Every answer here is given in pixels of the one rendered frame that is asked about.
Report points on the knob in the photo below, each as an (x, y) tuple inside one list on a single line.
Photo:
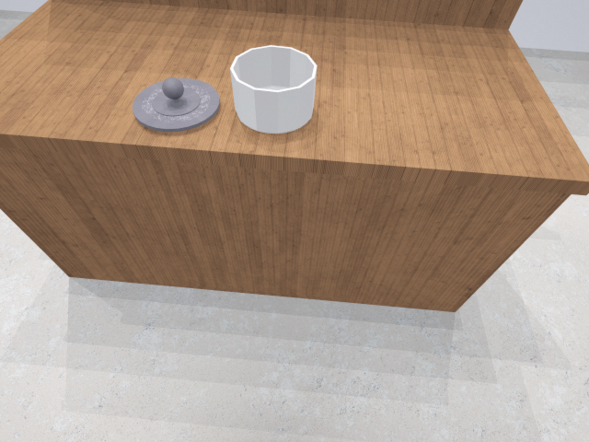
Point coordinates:
[(173, 88)]

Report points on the pot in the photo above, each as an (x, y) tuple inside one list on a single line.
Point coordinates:
[(274, 88)]

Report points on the lid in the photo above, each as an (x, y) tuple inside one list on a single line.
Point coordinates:
[(198, 104)]

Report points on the table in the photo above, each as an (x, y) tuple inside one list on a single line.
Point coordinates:
[(432, 154)]

